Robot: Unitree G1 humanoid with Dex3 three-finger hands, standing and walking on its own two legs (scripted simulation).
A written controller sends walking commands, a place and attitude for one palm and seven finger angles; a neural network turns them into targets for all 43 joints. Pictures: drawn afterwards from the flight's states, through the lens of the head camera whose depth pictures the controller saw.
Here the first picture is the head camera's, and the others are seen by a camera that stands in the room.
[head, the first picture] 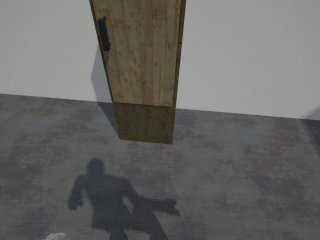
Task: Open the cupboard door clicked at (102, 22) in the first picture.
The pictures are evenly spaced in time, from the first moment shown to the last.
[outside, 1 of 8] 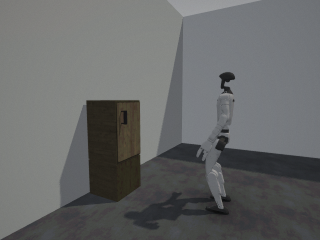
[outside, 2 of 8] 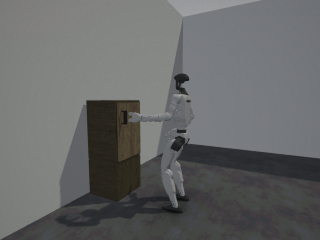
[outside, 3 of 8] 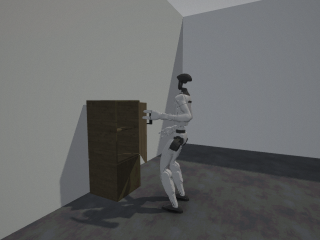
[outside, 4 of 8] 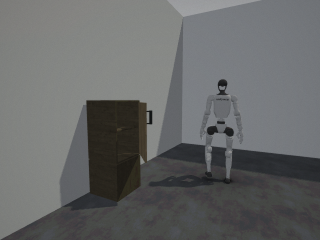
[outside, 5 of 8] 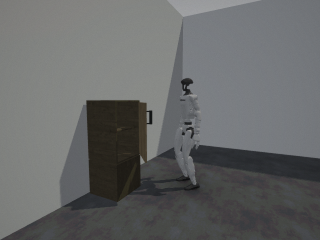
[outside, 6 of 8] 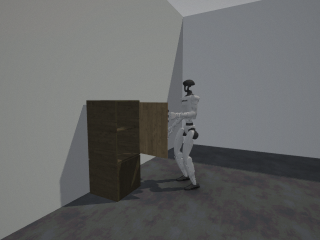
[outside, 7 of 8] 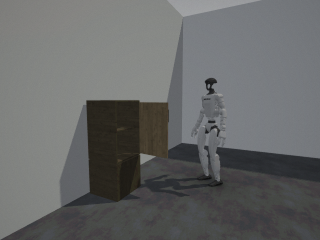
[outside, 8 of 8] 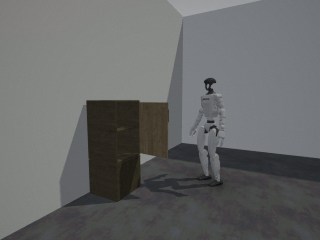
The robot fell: no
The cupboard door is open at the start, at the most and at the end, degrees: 0 85 85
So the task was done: yes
